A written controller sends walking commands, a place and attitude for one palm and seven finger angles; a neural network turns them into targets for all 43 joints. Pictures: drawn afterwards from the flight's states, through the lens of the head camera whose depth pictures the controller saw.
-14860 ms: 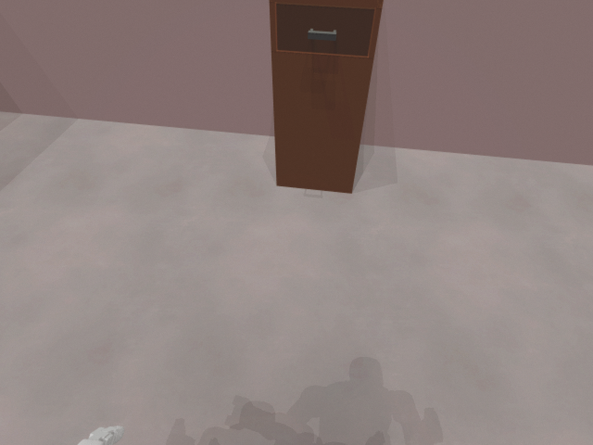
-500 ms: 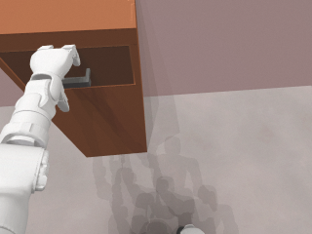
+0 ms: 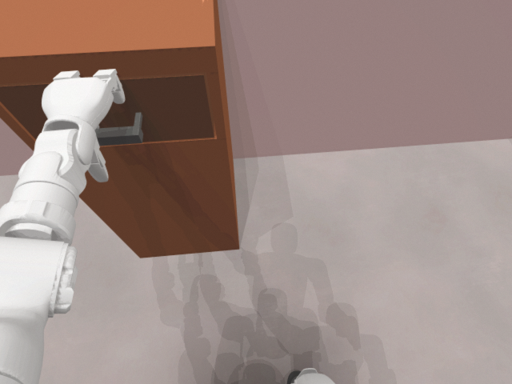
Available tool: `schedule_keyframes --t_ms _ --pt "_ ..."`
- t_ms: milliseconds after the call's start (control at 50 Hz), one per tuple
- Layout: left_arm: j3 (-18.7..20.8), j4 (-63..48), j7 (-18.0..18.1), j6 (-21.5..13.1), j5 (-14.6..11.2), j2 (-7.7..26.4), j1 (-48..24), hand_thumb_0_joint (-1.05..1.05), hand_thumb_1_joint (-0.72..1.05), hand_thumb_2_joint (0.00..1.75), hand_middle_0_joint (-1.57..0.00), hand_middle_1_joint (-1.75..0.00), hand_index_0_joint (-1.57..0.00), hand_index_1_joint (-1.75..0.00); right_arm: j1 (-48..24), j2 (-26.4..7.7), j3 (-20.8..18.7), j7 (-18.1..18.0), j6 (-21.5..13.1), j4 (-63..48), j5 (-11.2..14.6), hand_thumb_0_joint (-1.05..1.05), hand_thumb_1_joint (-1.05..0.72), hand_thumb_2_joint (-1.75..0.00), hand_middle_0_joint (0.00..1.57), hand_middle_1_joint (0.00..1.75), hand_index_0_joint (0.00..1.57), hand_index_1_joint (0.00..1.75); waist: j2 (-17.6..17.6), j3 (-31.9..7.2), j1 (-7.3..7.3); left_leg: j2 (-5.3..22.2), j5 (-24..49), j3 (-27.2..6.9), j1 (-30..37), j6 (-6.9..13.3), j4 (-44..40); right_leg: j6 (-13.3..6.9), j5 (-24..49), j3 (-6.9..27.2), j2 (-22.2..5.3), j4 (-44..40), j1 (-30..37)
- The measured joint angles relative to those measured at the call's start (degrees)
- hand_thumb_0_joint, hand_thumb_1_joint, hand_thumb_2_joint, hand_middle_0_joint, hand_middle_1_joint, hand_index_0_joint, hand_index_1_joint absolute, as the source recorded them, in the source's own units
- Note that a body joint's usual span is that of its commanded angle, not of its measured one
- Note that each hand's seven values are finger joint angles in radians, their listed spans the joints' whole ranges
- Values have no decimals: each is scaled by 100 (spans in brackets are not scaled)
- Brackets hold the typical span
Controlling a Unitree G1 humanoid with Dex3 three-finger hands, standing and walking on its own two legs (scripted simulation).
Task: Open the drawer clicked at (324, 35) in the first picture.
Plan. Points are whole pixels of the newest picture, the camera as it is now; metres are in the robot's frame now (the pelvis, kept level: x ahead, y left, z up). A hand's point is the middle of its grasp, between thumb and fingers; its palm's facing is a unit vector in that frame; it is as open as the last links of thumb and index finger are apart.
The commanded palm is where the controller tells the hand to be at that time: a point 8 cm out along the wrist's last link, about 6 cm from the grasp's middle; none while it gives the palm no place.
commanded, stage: re-aim the fingers above the handle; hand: left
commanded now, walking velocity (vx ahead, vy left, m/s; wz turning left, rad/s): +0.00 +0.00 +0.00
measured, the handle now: (113, 127) +0.56 +0.23 +0.03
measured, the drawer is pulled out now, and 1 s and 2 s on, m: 0.00 0.00 0.00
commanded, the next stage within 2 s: lower the fingers behind the handle in 1.60 s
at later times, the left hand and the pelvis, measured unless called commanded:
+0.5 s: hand (94, 126) +0.51 +0.23 +0.08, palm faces -0.04 +0.00 -1.00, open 13.6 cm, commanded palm +0.50 +0.23 +0.14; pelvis -0.01 +0.01 +0.00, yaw -1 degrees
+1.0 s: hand (95, 125) +0.51 +0.23 +0.08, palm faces -0.06 +0.03 -1.00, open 13.6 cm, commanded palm +0.51 +0.21 +0.13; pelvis -0.02 +0.00 +0.00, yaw +1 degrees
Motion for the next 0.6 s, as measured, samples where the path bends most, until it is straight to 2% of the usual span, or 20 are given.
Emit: schedule_keyframes --t_ms 380,600 --pt "94 125 -13 -200 65 155 -130 0 -49 30 -33 -122 -35 -121 75 17 55 -34 -114 -3 -8 0 -91 -90 20 30 21 30 -48 -11 -89 -28 15 80 -170 58 106 52 76 92 -21 48 -174" --pt "-77 188 92 -35 41 13 -207 0 -49 30 -33 -122 -35 -122 119 60 46 17 -129 41 -5 0 -91 -90 21 30 21 30 -27 -41 -64 -63 0 64 -195 88 137 81 73 82 -55 41 -168"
